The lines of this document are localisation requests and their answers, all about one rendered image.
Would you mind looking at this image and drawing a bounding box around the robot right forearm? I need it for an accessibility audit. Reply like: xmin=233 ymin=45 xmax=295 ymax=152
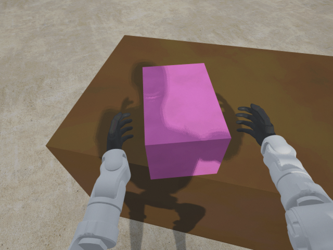
xmin=261 ymin=135 xmax=333 ymax=211

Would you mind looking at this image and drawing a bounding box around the right robot hand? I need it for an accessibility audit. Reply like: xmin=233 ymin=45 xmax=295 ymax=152
xmin=236 ymin=104 xmax=276 ymax=146

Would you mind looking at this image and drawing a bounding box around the left robot hand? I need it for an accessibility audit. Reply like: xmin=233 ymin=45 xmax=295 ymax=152
xmin=107 ymin=112 xmax=134 ymax=151

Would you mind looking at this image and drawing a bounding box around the pedestal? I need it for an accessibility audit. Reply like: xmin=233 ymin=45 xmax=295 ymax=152
xmin=46 ymin=35 xmax=333 ymax=250

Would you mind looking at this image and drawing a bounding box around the carton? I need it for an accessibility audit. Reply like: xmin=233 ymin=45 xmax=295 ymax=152
xmin=143 ymin=63 xmax=231 ymax=180

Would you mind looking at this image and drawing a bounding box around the robot left forearm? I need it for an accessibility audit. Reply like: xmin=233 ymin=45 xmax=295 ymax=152
xmin=68 ymin=149 xmax=131 ymax=250

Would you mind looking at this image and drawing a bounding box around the robot right upper arm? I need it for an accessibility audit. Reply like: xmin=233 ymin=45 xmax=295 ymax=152
xmin=285 ymin=203 xmax=333 ymax=250

